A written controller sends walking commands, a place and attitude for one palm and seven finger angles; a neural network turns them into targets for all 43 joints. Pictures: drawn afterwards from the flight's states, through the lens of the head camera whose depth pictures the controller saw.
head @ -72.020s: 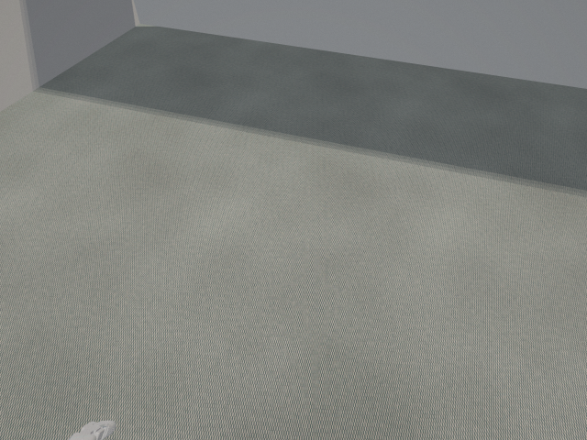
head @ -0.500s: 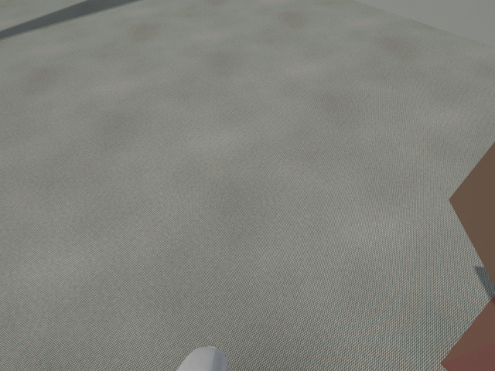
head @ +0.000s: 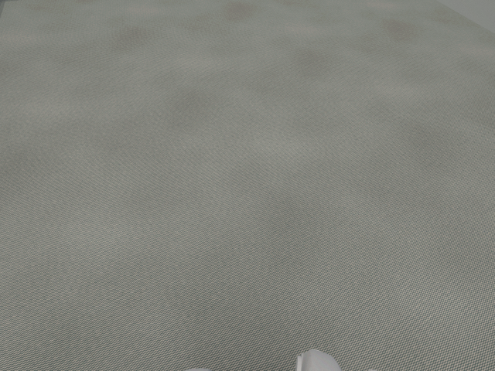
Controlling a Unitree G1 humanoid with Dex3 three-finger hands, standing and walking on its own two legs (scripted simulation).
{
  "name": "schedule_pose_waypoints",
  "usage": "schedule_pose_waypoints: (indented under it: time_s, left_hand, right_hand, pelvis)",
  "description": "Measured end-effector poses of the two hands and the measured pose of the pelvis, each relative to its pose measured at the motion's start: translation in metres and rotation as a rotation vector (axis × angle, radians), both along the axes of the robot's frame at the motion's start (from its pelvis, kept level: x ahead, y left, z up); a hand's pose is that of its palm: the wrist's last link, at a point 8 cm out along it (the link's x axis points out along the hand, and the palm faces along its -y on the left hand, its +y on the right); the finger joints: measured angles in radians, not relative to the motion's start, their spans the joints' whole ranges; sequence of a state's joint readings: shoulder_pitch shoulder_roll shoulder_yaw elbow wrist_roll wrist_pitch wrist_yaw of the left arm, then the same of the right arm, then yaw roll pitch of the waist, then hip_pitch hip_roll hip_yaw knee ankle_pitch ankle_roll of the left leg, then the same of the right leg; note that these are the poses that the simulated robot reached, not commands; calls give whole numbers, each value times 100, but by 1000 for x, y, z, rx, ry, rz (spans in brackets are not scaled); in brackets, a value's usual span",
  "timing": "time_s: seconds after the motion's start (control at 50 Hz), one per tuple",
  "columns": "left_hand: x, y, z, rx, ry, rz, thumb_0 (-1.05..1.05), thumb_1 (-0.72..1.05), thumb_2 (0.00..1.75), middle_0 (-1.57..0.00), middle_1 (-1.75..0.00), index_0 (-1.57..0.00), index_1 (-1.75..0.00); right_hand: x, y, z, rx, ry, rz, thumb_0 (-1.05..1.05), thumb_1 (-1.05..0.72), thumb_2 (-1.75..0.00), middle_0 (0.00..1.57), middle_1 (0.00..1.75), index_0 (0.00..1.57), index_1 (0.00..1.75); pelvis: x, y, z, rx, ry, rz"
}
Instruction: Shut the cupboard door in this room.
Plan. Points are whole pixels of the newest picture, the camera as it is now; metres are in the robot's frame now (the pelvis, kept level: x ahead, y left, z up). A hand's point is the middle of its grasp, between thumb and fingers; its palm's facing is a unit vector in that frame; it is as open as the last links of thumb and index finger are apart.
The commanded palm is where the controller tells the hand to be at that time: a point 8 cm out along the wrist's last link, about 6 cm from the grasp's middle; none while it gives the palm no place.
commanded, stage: walk to a spot facing it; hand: left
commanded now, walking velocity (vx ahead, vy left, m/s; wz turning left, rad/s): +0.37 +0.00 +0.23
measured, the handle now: out of the picture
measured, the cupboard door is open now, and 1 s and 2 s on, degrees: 53 53 53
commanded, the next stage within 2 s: turn to face it in 0.54 s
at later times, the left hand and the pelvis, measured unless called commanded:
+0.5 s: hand (180, 330) +0.20 +0.14 -0.15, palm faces +0.25 -0.94 -0.22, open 7.2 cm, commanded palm none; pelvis +0.21 -0.05 +0.01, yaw +13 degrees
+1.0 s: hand (155, 268) +0.32 +0.23 -0.16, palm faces +0.30 -0.93 -0.19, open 7.4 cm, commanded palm none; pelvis +0.33 +0.03 +0.01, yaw +12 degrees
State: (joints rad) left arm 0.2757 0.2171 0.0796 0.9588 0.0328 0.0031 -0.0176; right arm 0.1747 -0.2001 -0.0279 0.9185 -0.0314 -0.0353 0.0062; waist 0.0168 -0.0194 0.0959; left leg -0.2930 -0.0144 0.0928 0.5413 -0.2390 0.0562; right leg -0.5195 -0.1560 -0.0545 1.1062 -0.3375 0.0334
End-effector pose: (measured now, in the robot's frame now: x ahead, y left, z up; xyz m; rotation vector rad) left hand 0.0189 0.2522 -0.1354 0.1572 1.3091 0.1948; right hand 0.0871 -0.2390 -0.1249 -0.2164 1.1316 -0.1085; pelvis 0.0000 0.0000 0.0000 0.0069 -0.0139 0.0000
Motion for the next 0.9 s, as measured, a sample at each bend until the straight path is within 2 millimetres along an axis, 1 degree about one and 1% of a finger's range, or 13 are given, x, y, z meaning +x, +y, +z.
schedule_pose_waypoints:
  time_s: [0.08,0.16,0.22,0.26,0.3,0.36,0.44,0.5,0.62,0.68,0.72,0.8,0.9]
  left_hand:
    - [77,-8,19,9,-145,-25,1,91,90,-19,-30,-20,-30]
    - [144,-24,31,18,-232,-66,1,91,90,-19,-30,-20,-30]
    - [185,-39,29,33,-276,-87,0,91,90,-19,-30,-20,-30]
    - [199,-49,27,39,-292,-78,0,91,90,-19,-30,-20,-30]
    - [202,-56,27,32,-274,-47,0,91,90,-20,-30,-20,-30]
    - [194,-67,26,13,-207,18,0,91,90,-20,-30,-20,-30]
    - [180,-65,24,23,-133,130,-1,95,90,-20,-30,-21,-30]
    - [166,-65,18,10,-62,190,-1,95,90,-20,-30,-20,-30]
    - [136,-65,1,-48,95,315,0,92,90,-20,-30,-20,-30]
    - [130,-55,-12,-73,158,362,0,92,90,-20,-30,-20,-30]
    - [133,-43,-24,-80,185,378,1,91,90,-20,-30,-20,-30]
    - [167,-15,-27,-48,155,373,1,91,90,-20,-30,-20,-30]
    - [229,7,-11,-39,45,325,1,91,90,-19,-30,-20,-30]
  right_hand:
    - [-13,-1,-4,32,108,-35,0,-91,-90,20,30,20,30]
    - [-18,-9,-13,66,200,-84,0,-91,-90,21,30,20,30]
    - [-13,-21,-26,85,260,-111,0,-91,-90,21,30,20,30]
    - [-3,-30,-33,86,299,-106,0,-91,-90,21,30,20,30]
    - [16,-37,-29,79,314,-90,1,-91,-90,21,30,20,30]
    - [57,-45,-18,65,294,-59,1,-91,-90,20,30,20,30]
    - [124,-47,-6,48,252,12,1,-91,-90,20,30,20,30]
    - [181,-39,-3,37,215,89,1,-91,-90,20,30,20,30]
    - [310,6,0,16,93,273,1,-91,-90,20,30,20,30]
    - [372,38,0,-2,-6,351,0,-91,-90,20,30,20,30]
    - [404,55,-4,-20,-88,375,0,-91,-90,20,30,20,30]
    - [427,79,5,-32,-126,391,0,-91,-90,20,30,20,30]
    - [421,96,11,7,-94,348,0,-91,-90,20,30,20,30]
  pelvis:
    - [31,-7,8,3,4,24]
    - [66,-21,8,17,5,33]
    - [98,-36,-2,35,5,45]
    - [114,-43,-6,24,3,61]
    - [130,-47,-2,19,3,81]
    - [156,-50,7,12,12,120]
    - [188,-52,14,5,26,184]
    - [209,-48,14,-3,28,230]
    - [249,-24,5,-18,14,303]
    - [271,-3,-7,-16,5,328]
    - [284,13,-20,-43,3,320]
    - [296,23,-16,-24,-12,304]
    - [311,32,-1,-31,-12,268]
